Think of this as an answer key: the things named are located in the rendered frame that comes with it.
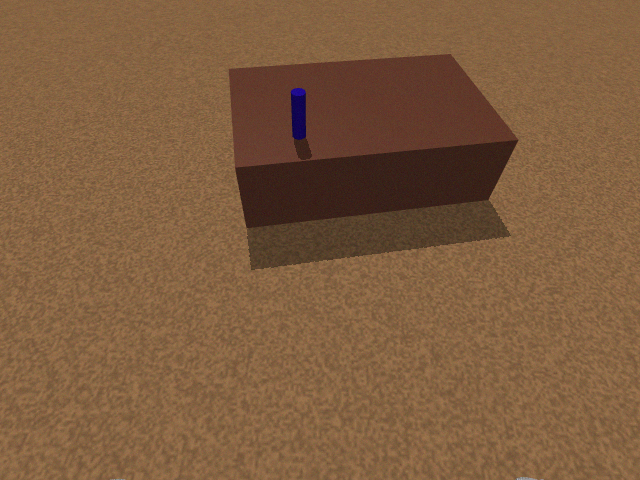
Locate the can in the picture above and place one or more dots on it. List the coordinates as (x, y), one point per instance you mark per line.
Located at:
(298, 106)

